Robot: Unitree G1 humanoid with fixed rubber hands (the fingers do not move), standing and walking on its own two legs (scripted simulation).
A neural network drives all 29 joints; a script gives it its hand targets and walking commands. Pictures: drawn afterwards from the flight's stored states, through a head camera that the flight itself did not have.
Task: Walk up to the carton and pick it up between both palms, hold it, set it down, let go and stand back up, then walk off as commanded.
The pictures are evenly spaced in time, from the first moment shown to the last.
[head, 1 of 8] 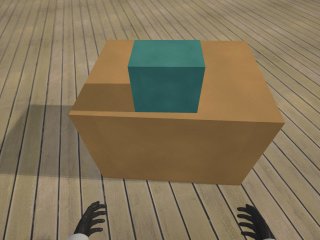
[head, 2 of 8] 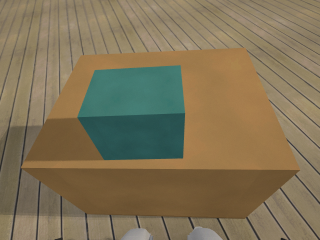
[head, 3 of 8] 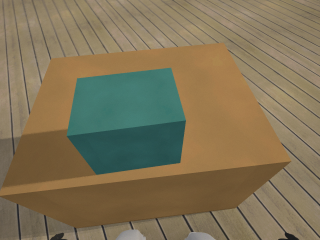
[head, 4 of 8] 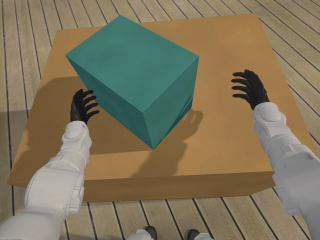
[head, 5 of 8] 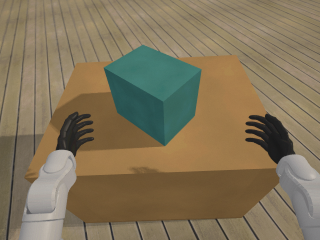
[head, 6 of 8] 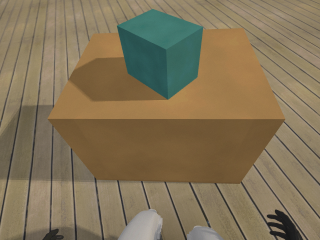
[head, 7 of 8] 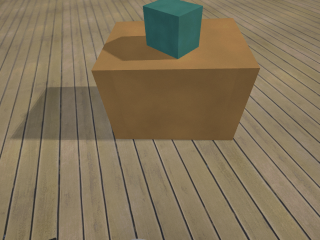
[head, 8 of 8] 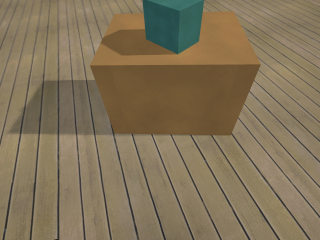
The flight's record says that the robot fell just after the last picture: no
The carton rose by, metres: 0.03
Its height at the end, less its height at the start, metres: +0.00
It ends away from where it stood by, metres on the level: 0.14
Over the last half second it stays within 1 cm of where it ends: yes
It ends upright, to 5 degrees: yes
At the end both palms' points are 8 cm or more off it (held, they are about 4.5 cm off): yes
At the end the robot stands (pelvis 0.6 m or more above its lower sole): yes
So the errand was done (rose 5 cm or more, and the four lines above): no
